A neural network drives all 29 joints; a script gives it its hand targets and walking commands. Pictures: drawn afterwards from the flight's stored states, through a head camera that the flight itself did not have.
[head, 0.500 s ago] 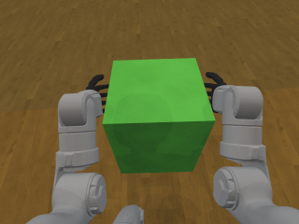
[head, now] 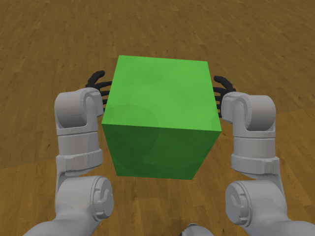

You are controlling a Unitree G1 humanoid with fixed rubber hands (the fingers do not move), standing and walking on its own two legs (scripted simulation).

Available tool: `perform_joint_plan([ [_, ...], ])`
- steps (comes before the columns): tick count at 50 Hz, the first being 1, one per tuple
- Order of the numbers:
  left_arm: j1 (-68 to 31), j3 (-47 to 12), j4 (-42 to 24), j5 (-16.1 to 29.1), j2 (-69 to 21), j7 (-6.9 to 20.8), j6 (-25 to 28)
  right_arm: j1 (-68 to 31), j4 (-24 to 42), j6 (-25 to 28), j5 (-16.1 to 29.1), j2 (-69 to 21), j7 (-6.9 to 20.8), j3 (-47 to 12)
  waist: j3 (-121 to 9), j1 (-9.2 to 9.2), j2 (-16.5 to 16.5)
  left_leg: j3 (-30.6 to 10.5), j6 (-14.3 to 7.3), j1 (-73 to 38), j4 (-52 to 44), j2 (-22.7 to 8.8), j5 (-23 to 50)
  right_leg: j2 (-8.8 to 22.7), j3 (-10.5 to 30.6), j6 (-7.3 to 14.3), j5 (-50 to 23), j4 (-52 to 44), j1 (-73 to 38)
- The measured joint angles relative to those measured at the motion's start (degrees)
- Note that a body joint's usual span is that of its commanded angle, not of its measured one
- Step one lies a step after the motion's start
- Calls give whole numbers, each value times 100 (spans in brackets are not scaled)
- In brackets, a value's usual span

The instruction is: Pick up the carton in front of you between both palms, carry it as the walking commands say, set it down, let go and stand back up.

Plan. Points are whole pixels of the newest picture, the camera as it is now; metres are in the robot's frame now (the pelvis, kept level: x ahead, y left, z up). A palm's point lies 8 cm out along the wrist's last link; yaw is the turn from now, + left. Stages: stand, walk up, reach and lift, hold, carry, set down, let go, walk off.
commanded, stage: carry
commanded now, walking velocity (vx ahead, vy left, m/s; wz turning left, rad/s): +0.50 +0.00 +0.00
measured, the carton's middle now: (158, 123) +0.38 -0.01 +0.09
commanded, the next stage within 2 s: none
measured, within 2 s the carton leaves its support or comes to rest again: neither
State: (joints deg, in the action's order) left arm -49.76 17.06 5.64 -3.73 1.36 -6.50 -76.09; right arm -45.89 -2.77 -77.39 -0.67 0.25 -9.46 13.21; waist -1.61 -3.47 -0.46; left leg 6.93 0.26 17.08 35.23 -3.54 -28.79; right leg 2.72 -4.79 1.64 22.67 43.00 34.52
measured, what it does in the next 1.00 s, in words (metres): climbs: right foot, then left foot 0.03 m higher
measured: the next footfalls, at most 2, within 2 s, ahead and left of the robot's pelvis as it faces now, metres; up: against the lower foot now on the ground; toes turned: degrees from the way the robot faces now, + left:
right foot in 0.02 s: +0.16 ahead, -0.11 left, +0.02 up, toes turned -6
left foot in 0.36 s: +0.39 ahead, +0.11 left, +0.05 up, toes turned +7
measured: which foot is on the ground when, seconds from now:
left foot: down 0.00-0.02, up 0.04-0.34, down 0.36-0.74, up 0.76-1.00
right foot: up 0.00-0.00, down 0.02-0.36, up 0.38-0.70, down 0.72-1.00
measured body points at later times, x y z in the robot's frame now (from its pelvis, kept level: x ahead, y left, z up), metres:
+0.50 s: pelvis +0.30 +0.01 +0.04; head +0.32 +0.01 +0.49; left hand +0.70 +0.15 +0.20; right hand +0.67 -0.15 +0.18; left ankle +0.34 +0.10 -0.68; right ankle +0.24 -0.10 -0.58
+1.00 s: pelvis +0.59 -0.03 +0.08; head +0.62 -0.03 +0.53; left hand +0.97 +0.16 +0.25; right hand +0.99 -0.14 +0.24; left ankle +0.69 +0.09 -0.57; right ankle +0.59 -0.12 -0.65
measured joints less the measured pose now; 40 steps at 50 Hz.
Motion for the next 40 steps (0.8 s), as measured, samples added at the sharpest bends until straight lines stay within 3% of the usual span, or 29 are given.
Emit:
perform_joint_plan([
  [2,-85,-66,183,-117,-69,3,62,-76,-168,21,1,103,70,91,-106,164,-47,-203,-56,172,950,-123,-379,-80,-146,18,-260,-92,-239],
  [4,12,-153,435,-199,-167,4,163,-62,-416,14,-60,169,150,176,-169,363,-30,-555,-126,645,2380,40,-376,-132,-208,21,71,45,-445],
  [7,329,-344,525,-90,-132,-13,133,-71,-723,-64,-218,111,203,267,-218,607,10,-572,-213,1464,3819,228,-117,-177,-177,9,224,-388,-924],
  [11,427,-476,115,181,-20,-142,51,-142,-450,-115,-297,36,214,325,-74,791,3,-410,-281,2204,3512,235,139,-149,-169,-33,291,-1012,-1585],
  [14,191,-362,-47,258,-5,-210,73,-251,-145,-111,-297,34,215,360,-34,861,56,-280,-283,2402,2300,180,176,-89,-177,-100,462,-1296,-2007],
  [16,49,-292,111,238,24,-211,63,-298,-237,-77,-354,-10,232,409,-131,844,186,-101,-341,2234,1264,241,426,13,-156,-189,680,-1341,-2262],
  [18,-11,-246,286,255,158,-178,16,-403,-521,-16,-437,-85,243,382,-222,709,296,116,-484,1810,489,365,951,174,-74,-241,1028,-758,-2306],
  [19,-16,-206,369,266,214,-154,33,-418,-631,43,-487,-135,243,346,-230,592,309,162,-521,1753,642,379,1091,222,23,-232,975,-11,-2100],
  [22,12,-139,570,260,253,-117,80,-197,-667,126,-532,-230,241,226,-133,234,269,124,-492,1362,764,436,630,-60,523,-118,691,2469,-1135],
  [25,-15,-118,631,111,153,-109,16,81,-540,93,-342,-148,192,54,-26,2,215,46,-390,852,348,409,508,-158,482,-23,501,3476,-123],
  [29,-25,-66,319,11,40,-101,-88,144,-209,-16,-121,-53,94,6,97,-141,195,19,-323,179,-164,318,358,-31,266,6,300,2805,764],
  [32,-68,-18,51,-25,26,-99,-141,-32,-157,0,-58,-16,72,32,94,-175,166,0,-216,-296,-459,258,178,74,121,13,-78,1526,908],
  [34,-117,14,65,-55,-10,-97,-126,-162,-221,-30,-51,37,72,78,18,-77,13,-46,-98,-561,-443,107,-74,16,-90,20,-242,456,605],
  [36,-255,-50,248,-100,-23,-95,-92,-259,-319,-65,-38,137,104,143,-95,105,-74,-135,-49,-596,177,-70,-453,-111,-310,105,-548,-364,63],
  [37,-323,-107,389,-129,-35,-94,-29,-298,-398,-47,-47,203,144,173,-123,244,-76,-239,-38,-411,857,-122,-413,-137,-352,141,-675,-200,32],
  [40,-180,-223,736,-156,-84,-89,76,-316,-797,-45,-165,234,234,280,-142,595,-75,-750,-155,524,3203,159,-112,-228,-363,153,-266,-52,-279],
])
